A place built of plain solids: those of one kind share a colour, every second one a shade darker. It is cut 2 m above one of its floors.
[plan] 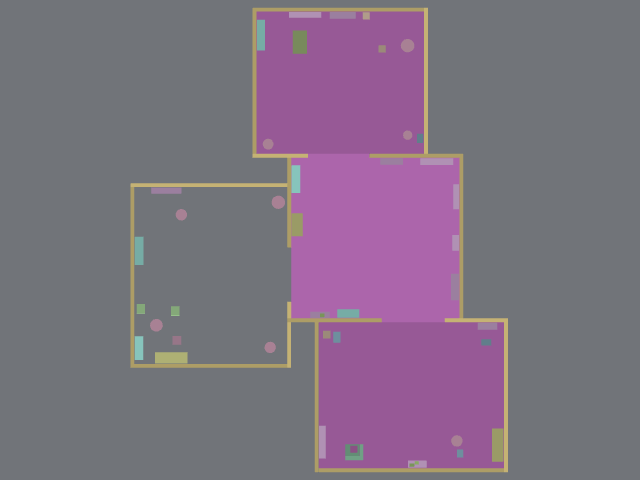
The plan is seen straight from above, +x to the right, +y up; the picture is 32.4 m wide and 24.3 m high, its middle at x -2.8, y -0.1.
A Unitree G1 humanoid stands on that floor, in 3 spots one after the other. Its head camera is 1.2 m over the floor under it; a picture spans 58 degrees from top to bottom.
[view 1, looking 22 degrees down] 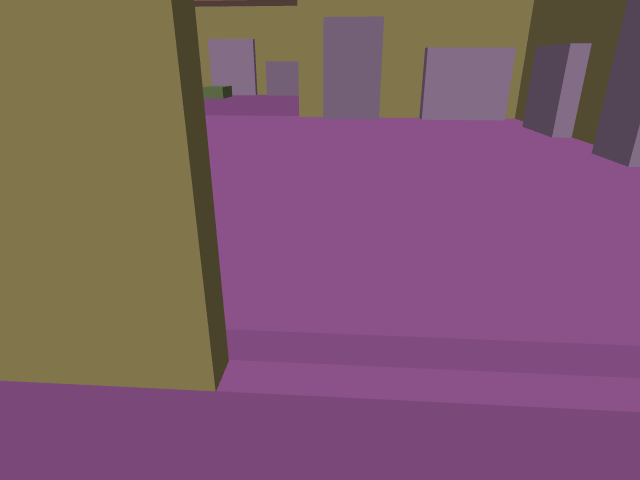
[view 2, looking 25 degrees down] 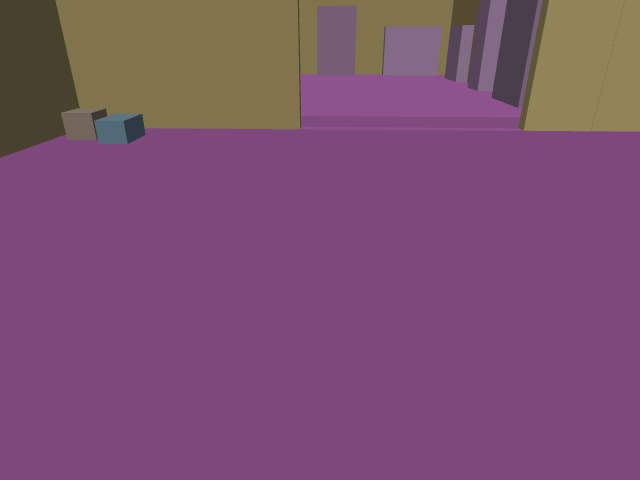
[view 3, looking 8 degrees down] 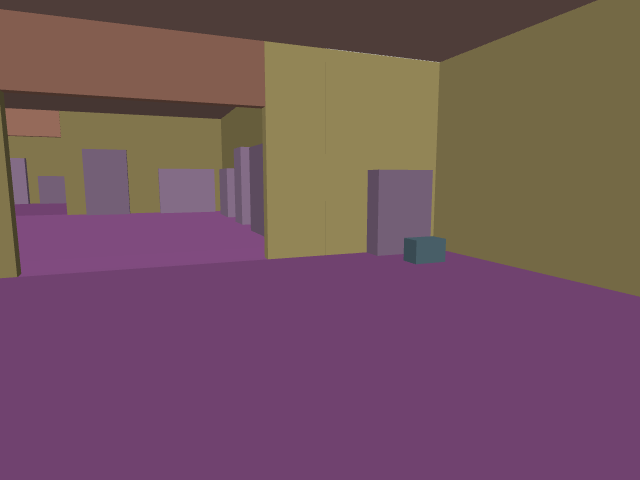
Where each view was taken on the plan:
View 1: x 0.83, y -5.60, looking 94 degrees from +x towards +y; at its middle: floor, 2.79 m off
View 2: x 0.83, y -10.63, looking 92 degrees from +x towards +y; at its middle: floor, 2.84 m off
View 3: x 1.83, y -10.53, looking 68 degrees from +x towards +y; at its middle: wall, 6.83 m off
